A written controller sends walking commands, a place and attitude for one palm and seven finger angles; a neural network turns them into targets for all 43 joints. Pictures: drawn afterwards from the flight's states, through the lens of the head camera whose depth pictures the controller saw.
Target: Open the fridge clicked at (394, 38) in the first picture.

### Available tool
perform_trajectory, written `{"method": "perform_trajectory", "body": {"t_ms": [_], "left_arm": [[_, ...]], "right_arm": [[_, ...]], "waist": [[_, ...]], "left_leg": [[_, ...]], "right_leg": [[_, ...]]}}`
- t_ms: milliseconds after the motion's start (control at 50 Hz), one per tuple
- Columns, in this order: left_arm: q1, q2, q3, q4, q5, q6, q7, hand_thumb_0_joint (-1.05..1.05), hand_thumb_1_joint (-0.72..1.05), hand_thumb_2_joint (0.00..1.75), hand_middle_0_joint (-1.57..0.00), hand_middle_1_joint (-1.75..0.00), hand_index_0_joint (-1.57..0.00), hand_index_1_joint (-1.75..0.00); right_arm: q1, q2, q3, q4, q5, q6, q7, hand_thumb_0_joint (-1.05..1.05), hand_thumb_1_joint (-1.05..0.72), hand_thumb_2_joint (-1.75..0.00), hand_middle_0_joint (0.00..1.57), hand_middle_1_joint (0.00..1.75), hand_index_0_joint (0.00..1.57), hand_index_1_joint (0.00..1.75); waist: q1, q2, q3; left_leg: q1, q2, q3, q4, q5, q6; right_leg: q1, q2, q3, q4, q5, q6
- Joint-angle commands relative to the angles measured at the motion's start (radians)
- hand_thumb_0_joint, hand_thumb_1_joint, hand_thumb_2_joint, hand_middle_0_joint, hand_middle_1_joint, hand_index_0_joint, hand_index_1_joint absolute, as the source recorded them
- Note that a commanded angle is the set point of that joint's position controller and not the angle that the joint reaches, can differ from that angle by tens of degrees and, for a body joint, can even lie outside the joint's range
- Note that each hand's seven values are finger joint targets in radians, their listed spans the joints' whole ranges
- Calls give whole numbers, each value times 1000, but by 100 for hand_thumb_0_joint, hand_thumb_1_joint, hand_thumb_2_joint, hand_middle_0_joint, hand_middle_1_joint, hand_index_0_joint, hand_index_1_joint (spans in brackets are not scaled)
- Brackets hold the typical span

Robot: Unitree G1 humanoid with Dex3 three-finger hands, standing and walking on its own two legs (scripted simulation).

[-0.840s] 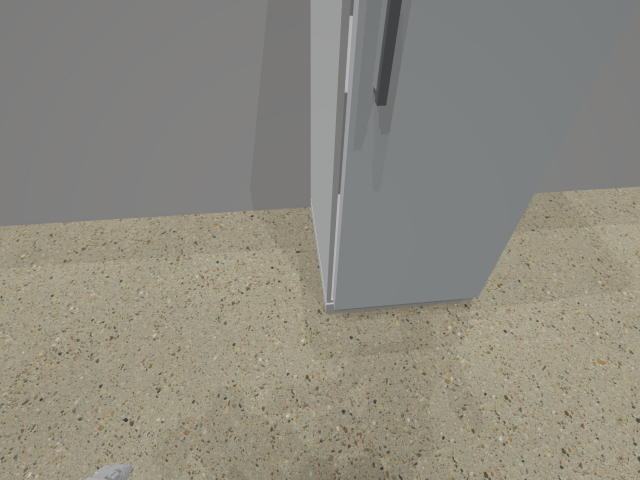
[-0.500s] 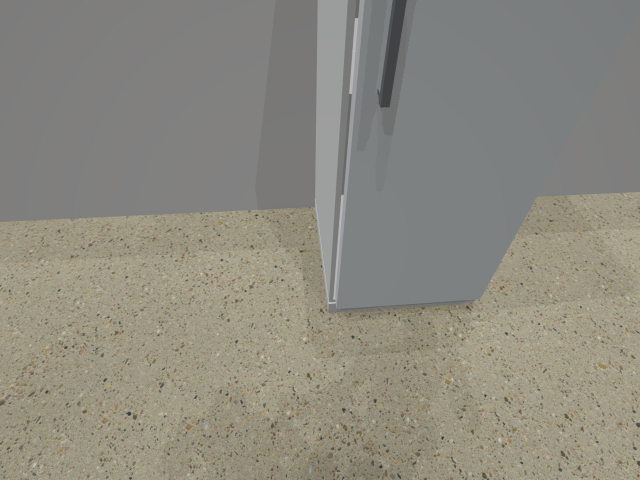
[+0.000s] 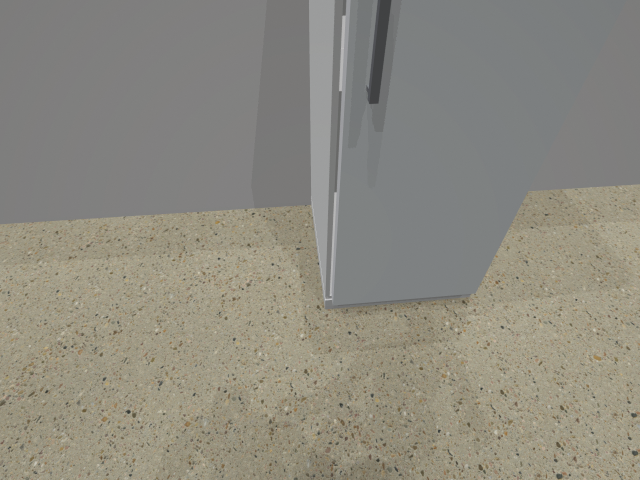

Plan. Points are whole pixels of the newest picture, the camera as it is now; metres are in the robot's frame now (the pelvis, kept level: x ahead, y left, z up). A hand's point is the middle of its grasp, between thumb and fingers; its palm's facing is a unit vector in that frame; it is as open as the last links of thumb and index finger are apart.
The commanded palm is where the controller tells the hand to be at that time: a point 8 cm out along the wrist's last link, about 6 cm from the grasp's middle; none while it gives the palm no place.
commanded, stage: stand and wait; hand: left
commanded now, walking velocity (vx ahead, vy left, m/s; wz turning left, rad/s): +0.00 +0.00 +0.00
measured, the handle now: (380, 9) +0.80 -0.06 +0.27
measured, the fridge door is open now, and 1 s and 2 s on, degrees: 0 0 0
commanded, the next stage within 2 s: look at it before walking up in 0.16 s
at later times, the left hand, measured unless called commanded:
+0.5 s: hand out of the picture +0.08 +0.24 -0.16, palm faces -0.02 -0.95 -0.32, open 7.4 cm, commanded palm none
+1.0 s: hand out of the picture +0.08 +0.25 -0.16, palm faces -0.02 -0.94 -0.33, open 7.4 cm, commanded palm none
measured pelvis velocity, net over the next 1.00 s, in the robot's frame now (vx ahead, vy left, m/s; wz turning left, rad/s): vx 0.01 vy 0.00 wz -0.02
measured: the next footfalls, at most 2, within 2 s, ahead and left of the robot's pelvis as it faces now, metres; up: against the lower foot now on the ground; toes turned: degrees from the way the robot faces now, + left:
left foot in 1.84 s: +0.04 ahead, +0.12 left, +0.00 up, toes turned -28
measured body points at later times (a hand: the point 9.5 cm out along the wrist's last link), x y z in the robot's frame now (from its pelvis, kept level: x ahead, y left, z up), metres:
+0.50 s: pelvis +0.01 +0.00 +0.00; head +0.01 +0.00 +0.45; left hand +0.08 +0.29 -0.13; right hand +0.08 -0.30 -0.13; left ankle +0.01 +0.12 -0.75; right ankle +0.00 -0.12 -0.75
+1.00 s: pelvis +0.01 +0.00 +0.00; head +0.02 +0.00 +0.45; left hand +0.08 +0.29 -0.13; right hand +0.09 -0.29 -0.13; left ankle +0.01 +0.12 -0.75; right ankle +0.01 -0.12 -0.75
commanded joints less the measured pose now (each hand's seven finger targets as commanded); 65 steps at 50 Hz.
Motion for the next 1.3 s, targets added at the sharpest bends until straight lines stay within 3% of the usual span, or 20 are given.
{"method": "perform_trajectory", "body": {"t_ms": [0,180,300,640,860,920,980,1000,1080,1140,1180,1200,1220,1240,1260,1280], "left_arm": [[-43,207,40,-62,0,-26,14,0,90,90,-20,-30,-20,-30],[-44,207,41,-66,1,-30,14,0,90,90,-20,-30,-20,-30],[-40,206,41,-64,-1,-32,15,0,90,90,-20,-30,-20,-30],[-41,207,42,-63,1,-31,16,0,90,90,-20,-30,-20,-30],[-40,210,42,-59,1,-29,15,0,90,90,-20,-30,-20,-30],[-46,209,46,-67,1,-25,13,0,90,90,-20,-30,-20,-30],[12,109,35,-67,0,5,19,0,90,90,-20,-30,-20,-30],[19,114,39,-75,1,13,19,0,90,90,-20,-30,-20,-30],[35,114,57,-121,6,32,10,0,90,90,-20,-30,-20,-30],[47,92,65,-151,7,40,1,0,90,90,-20,-30,-20,-30],[65,60,71,-169,9,48,-6,0,90,90,-20,-30,-20,-30],[75,48,75,-176,9,50,-9,0,90,90,-20,-30,-20,-30],[94,40,79,-181,8,50,-11,0,90,90,-20,-30,-20,-30],[122,39,83,-180,8,49,-13,0,90,90,-20,-30,-20,-30],[178,34,90,-171,11,45,-15,0,90,90,-20,-30,-20,-30],[230,77,100,-159,19,31,-12,0,90,90,-20,-30,-20,-30]], "right_arm": [[-54,-196,-34,-68,2,-28,-16,0,-90,-90,20,30,20,30],[-51,-194,-35,-64,3,-29,-15,0,-90,-90,20,30,20,30],[-58,-194,-34,-65,4,-31,-18,0,-90,-90,20,30,20,30],[-65,-200,-33,-70,5,-30,-20,0,-90,-90,20,30,20,30],[-75,-202,-32,-68,5,-30,-20,0,-90,-90,20,30,20,30],[-66,-205,-36,-70,3,-31,-24,0,-90,-90,20,30,20,30],[2,-92,-24,-68,2,-10,-31,0,-90,-90,20,30,20,30],[12,-94,-29,-75,2,-4,-34,0,-90,-90,20,30,20,30],[14,-116,-55,-126,0,11,-40,0,-90,-90,20,30,20,30],[5,-131,-73,-161,-1,15,-40,0,-90,-90,20,30,20,30],[-14,-135,-84,-180,-1,10,-39,0,-90,-90,20,30,20,30],[-29,-131,-86,-190,-3,7,-37,0,-90,-90,20,30,20,30],[-43,-124,-88,-202,-5,6,-38,0,-90,-90,20,30,20,30],[-59,-120,-90,-213,-6,7,-38,0,-90,-90,20,30,20,30],[-84,-115,-92,-221,-7,10,-37,0,-90,-90,20,30,20,30],[-82,-83,-90,-231,-2,21,-34,0,-90,-90,20,30,20,30]], "waist": [[3,-15,-13],[1,-25,-33],[3,-10,-49],[2,-6,-58],[6,-5,-28],[3,-10,-39],[-2,-9,-44],[-3,-7,-38],[-3,13,-25],[3,77,-14],[14,170,-12],[23,192,-1],[31,202,-9],[49,171,-10],[83,131,-9],[105,-57,-10]], "left_leg": [[-23,102,-102,-74,53,31],[-9,105,-96,-65,83,28],[9,110,-92,-59,139,27],[32,116,-92,-68,185,27],[28,114,-94,-86,160,27],[53,122,-77,-67,183,25],[55,128,-24,-1,213,5],[51,133,-13,12,205,4],[29,171,-11,42,135,23],[-10,237,-48,16,67,62],[-52,327,-88,-29,115,125],[-65,352,-83,-29,169,151],[-84,358,-58,-1,205,154],[-124,353,-33,49,196,139],[-174,319,24,149,150,99],[-247,207,113,388,3,17]], "right_leg": [[-24,-113,110,-86,16,-32],[-14,-117,111,-87,52,-33],[8,-117,102,-72,142,-33],[33,-117,91,-75,188,-30],[23,-118,89,-91,156,-27],[9,-112,104,-78,203,-32],[-30,-107,116,-9,292,-22],[-48,-101,122,15,300,-22],[-138,-66,133,108,260,-23],[-194,-19,104,234,147,-13],[-211,10,34,404,-146,5],[-213,0,15,455,-242,10],[-187,-19,18,450,-268,8],[-138,-31,20,407,-243,1],[-67,-33,14,303,-144,-2],[-12,-96,140,91,55,-24]]}}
